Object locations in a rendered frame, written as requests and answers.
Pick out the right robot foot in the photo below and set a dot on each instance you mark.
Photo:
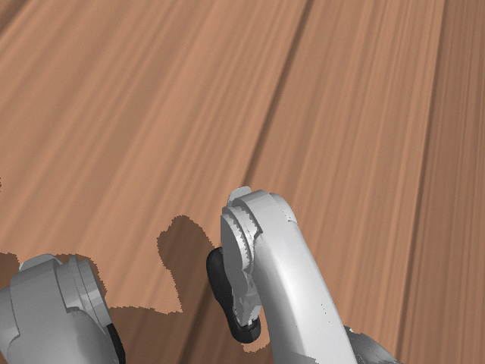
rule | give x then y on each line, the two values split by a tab
223	294

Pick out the left robot foot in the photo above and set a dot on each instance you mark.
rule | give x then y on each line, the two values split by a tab
117	344

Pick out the right robot hand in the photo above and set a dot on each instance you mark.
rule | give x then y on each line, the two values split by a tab
367	350

